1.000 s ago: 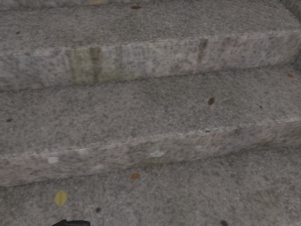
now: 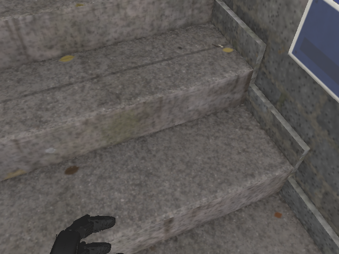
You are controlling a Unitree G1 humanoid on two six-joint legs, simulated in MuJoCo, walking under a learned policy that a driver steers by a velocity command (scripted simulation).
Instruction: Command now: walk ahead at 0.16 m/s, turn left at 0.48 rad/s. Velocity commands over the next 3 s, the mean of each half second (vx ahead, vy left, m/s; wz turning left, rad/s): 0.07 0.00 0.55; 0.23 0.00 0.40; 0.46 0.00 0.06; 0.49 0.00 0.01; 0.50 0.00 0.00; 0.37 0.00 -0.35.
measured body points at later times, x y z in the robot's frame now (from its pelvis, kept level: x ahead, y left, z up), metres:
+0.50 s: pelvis +0.11 +0.05 +0.11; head +0.11 +0.08 +0.55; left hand +0.22 +0.33 +0.01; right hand +0.32 -0.15 +0.02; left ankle +0.17 +0.14 -0.57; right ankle +0.11 -0.13 -0.39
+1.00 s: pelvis +0.26 +0.03 +0.15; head +0.24 -0.02 +0.60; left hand +0.14 +0.27 +0.04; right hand +0.51 -0.07 +0.05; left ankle +0.15 +0.12 -0.46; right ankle +0.28 -0.08 -0.57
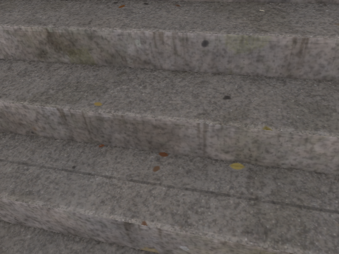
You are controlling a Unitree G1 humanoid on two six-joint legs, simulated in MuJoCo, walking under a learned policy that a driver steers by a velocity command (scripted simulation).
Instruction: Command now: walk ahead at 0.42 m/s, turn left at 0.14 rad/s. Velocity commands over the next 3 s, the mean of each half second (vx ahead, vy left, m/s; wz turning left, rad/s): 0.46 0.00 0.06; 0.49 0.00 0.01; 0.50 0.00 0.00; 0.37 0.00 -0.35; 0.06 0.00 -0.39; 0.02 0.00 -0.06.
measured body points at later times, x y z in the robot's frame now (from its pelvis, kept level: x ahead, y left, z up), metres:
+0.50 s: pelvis +0.26 +0.02 +0.13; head +0.25 +0.00 +0.58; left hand +0.25 +0.25 -0.01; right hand +0.44 -0.21 +0.03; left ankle +0.33 +0.11 -0.55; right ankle +0.10 -0.12 -0.39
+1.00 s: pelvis +0.55 -0.04 +0.30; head +0.53 -0.04 +0.75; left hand +0.65 +0.19 +0.16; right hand +0.60 -0.27 +0.16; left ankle +0.45 +0.12 -0.21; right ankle +0.60 -0.12 -0.38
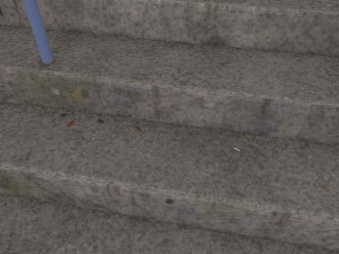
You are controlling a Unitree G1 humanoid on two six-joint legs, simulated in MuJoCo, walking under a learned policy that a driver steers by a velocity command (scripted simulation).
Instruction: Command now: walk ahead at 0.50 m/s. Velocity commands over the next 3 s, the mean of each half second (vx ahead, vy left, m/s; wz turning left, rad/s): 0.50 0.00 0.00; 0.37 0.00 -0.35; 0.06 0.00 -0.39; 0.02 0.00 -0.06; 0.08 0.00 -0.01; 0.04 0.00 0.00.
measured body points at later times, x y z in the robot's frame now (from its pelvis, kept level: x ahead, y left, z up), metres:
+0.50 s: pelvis +0.30 +0.05 +0.13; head +0.30 +0.04 +0.58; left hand +0.19 +0.24 -0.01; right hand +0.54 -0.13 +0.06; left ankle +0.41 +0.12 -0.50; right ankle +0.10 -0.09 -0.51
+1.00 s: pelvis +0.54 +0.02 +0.27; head +0.56 +0.03 +0.72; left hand +0.82 +0.13 +0.20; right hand +0.47 -0.19 +0.13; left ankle +0.43 +0.14 -0.43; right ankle +0.66 -0.06 -0.34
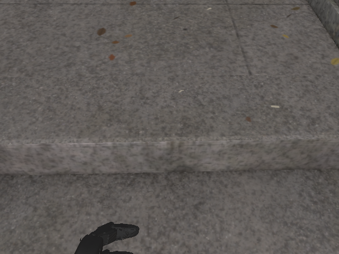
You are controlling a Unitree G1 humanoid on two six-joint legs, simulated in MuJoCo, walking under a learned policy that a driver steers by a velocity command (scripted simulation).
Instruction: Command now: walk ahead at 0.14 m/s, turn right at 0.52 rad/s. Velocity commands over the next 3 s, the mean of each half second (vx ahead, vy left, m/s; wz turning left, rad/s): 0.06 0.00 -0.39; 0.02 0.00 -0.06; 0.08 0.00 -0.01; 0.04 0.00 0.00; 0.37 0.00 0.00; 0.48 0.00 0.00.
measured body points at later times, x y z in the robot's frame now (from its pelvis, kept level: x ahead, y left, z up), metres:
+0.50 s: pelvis +0.14 +0.03 +0.11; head +0.13 +0.00 +0.56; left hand +0.35 +0.19 +0.02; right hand +0.18 -0.20 -0.03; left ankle +0.20 +0.18 -0.51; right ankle +0.13 -0.05 -0.61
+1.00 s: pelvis +0.19 +0.08 +0.13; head +0.19 +0.09 +0.58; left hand +0.27 +0.30 -0.02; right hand +0.16 -0.14 -0.01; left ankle +0.21 +0.18 -0.61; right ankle +0.13 -0.05 -0.61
